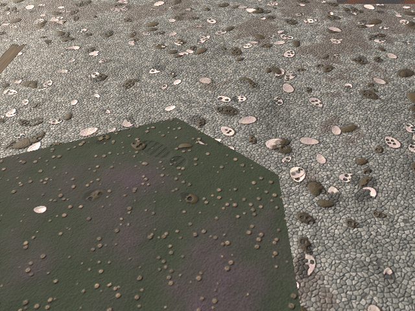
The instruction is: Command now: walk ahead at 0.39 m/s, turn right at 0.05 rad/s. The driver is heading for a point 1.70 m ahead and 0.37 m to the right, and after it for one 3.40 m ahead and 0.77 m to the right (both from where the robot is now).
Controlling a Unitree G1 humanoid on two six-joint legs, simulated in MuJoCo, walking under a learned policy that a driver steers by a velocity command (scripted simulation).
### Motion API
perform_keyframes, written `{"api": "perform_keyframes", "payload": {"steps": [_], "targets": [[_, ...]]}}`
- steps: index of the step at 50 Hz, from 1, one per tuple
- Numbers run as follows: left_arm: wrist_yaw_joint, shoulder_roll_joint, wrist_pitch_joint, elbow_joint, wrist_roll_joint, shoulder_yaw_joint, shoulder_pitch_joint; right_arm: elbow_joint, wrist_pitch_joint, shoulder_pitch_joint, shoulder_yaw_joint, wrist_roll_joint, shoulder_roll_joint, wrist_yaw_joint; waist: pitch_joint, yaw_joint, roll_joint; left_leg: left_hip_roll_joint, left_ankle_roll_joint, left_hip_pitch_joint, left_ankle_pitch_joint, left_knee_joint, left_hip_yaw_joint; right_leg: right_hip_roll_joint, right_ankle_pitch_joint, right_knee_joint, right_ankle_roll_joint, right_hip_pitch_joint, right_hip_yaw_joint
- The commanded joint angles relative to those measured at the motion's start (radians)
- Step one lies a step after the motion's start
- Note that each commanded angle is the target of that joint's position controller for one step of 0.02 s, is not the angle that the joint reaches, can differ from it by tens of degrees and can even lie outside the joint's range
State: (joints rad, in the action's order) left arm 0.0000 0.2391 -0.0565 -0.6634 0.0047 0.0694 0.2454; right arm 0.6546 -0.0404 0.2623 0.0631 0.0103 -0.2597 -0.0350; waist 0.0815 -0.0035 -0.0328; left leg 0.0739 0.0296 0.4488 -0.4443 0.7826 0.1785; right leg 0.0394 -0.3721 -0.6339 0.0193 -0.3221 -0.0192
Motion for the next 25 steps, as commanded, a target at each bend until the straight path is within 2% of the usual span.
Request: {"api": "perform_keyframes", "payload": {"steps": [1, 2, 3, 4, 5, 7, 9, 11, 14, 17, 20, 21, 22, 23, 24, 25], "targets": [[-0.004, 0.243, -0.026, -0.019, -0.015, 0.064, 0.209, -0.148, 0.086, -0.193, 0.028, 0.039, -0.092, -0.004, -0.296, 0.064, 0.249, -0.046, -0.017, 0.754, -0.064, 0.336, 0.001, -0.427, -0.624, 0.534, 0.240, 0.323, -0.906], [0.010, 0.204, -0.024, -0.009, -0.019, 0.049, 0.147, -0.140, 0.101, -0.231, 0.037, 0.034, -0.129, -0.008, -0.306, 0.050, 0.206, -0.085, -0.027, 0.737, 0.066, 0.333, -0.004, -0.389, -0.515, 0.508, 0.210, 0.282, -0.783], [0.017, 0.169, -0.015, 0.000, -0.020, 0.035, 0.105, -0.109, 0.100, -0.199, 0.037, 0.009, -0.112, -0.013, -0.262, 0.024, 0.187, -0.108, -0.045, 0.649, 0.165, 0.332, -0.029, -0.330, -0.396, 0.476, 0.166, 0.226, -0.667], [0.020, 0.152, -0.006, 0.004, -0.012, 0.026, 0.078, -0.093, 0.098, -0.163, 0.042, -0.009, -0.109, -0.012, -0.227, 0.000, 0.203, -0.113, -0.060, 0.555, 0.263, 0.318, -0.051, -0.276, -0.308, 0.468, 0.138, 0.155, -0.576], [0.023, 0.132, -0.002, -0.005, -0.011, 0.017, 0.087, -0.076, 0.095, -0.144, 0.043, -0.021, -0.085, -0.006, -0.196, -0.006, 0.219, -0.101, -0.072, 0.468, 0.342, 0.339, -0.080, -0.230, -0.214, 0.465, 0.128, 0.089, -0.498], [0.021, 0.107, -0.005, -0.029, -0.003, 0.009, 0.131, -0.055, 0.093, -0.120, 0.037, -0.029, -0.040, 0.003, -0.145, -0.011, 0.209, -0.084, -0.079, 0.358, 0.431, 0.345, -0.117, -0.179, -0.068, 0.457, 0.133, 0.025, -0.397], [0.022, 0.112, -0.012, -0.047, 0.009, 0.010, 0.179, -0.054, 0.100, -0.147, 0.042, -0.022, -0.042, 0.008, -0.118, 0.002, 0.183, -0.083, -0.084, 0.286, 0.502, 0.246, -0.115, -0.168, 0.012, 0.461, 0.137, 0.026, -0.356], [0.028, 0.103, -0.016, -0.075, 0.013, 0.008, 0.239, -0.069, 0.110, -0.236, 0.039, -0.016, -0.032, 0.013, -0.112, 0.043, 0.190, -0.074, -0.094, 0.278, 0.539, 0.108, -0.109, -0.177, 0.077, 0.457, 0.137, 0.110, -0.345], [0.043, 0.111, -0.009, -0.105, 0.018, 0.014, 0.301, -0.087, 0.124, -0.353, 0.035, 0.003, -0.016, 0.027, -0.132, 0.093, 0.215, -0.048, -0.108, 0.245, 0.527, -0.116, -0.099, -0.181, 0.106, 0.450, 0.140, 0.209, -0.357], [0.048, 0.125, 0.004, -0.119, 0.027, 0.022, 0.322, -0.100, 0.144, -0.429, 0.035, 0.020, -0.017, 0.043, -0.161, 0.123, 0.217, -0.026, -0.112, 0.189, 0.438, -0.247, -0.107, -0.184, 0.106, 0.418, 0.165, 0.241, -0.394], [0.049, 0.137, 0.019, -0.116, 0.036, 0.034, 0.294, -0.104, 0.166, -0.427, 0.043, 0.031, -0.041, 0.052, -0.149, 0.106, 0.236, -0.005, -0.097, 0.047, 0.335, -0.346, -0.113, -0.185, 0.225, 0.349, 0.182, 0.229, -0.452], [0.049, 0.146, 0.023, -0.110, 0.041, 0.041, 0.278, -0.098, 0.173, -0.388, 0.049, 0.029, -0.055, 0.053, -0.124, 0.082, 0.249, -0.003, -0.080, -0.025, 0.309, -0.381, -0.113, -0.185, 0.307, 0.315, 0.181, 0.231, -0.476], [0.049, 0.139, 0.025, -0.098, 0.046, 0.043, 0.241, -0.077, 0.178, -0.306, 0.061, 0.027, -0.077, 0.047, -0.087, 0.032, 0.242, -0.011, -0.048, -0.145, 0.315, -0.454, -0.121, -0.162, 0.387, 0.252, 0.162, 0.216, -0.471], [0.045, 0.128, 0.021, -0.080, 0.038, 0.043, 0.199, -0.055, 0.178, -0.185, 0.078, 0.020, -0.118, 0.035, -0.003, -0.033, 0.209, -0.075, 0.000, -0.365, 0.331, -0.458, -0.093, -0.119, 0.463, 0.114, 0.129, 0.133, -0.425], [0.033, 0.064, 0.008, -0.048, 0.008, 0.027, 0.158, -0.029, 0.170, 0.032, 0.090, -0.001, -0.183, 0.023, 0.183, -0.124, 0.059, -0.264, 0.068, -0.724, 0.389, -0.361, 0.059, -0.062, 0.300, -0.181, 0.097, -0.066, -0.329], [0.035, -0.004, -0.010, -0.018, 0.028, 0.005, 0.262, 0.024, 0.161, 0.133, 0.106, -0.004, -0.248, 0.031, 0.275, -0.081, -0.325, -0.494, 0.244, -0.994, 0.314, -0.398, 0.452, 0.086, -0.236, -0.447, 0.037, -0.451, -0.212]]}}
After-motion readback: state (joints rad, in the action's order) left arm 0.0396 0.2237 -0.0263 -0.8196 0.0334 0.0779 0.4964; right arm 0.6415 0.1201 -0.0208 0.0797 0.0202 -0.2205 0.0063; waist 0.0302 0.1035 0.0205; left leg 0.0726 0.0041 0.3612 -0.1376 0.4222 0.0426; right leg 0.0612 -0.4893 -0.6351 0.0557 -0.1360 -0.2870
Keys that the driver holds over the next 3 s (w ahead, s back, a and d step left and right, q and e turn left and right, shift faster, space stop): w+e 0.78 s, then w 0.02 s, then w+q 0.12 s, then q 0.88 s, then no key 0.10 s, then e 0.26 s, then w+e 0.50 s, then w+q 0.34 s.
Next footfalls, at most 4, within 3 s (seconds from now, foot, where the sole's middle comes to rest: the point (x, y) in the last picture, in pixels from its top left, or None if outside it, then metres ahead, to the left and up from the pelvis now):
0.48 left None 0.29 0.10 -0.76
0.90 right None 0.50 -0.27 -0.76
1.40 left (253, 283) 0.69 -0.09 -0.76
1.84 right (321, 295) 0.64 -0.32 -0.76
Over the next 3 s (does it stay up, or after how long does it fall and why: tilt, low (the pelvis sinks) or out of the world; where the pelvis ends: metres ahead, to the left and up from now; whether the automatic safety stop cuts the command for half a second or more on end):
stays up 0.84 -0.34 0.01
